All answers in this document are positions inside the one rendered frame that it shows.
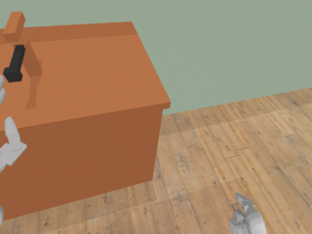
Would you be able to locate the right robot hand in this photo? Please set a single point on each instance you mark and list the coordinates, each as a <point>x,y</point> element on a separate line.
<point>249,223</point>

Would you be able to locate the counter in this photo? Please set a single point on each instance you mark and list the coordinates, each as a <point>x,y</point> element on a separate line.
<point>88,107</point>

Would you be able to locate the left robot hand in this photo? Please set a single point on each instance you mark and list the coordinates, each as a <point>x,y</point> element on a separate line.
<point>9,152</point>

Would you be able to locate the tap lever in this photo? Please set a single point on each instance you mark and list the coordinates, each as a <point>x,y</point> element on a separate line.
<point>12,73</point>

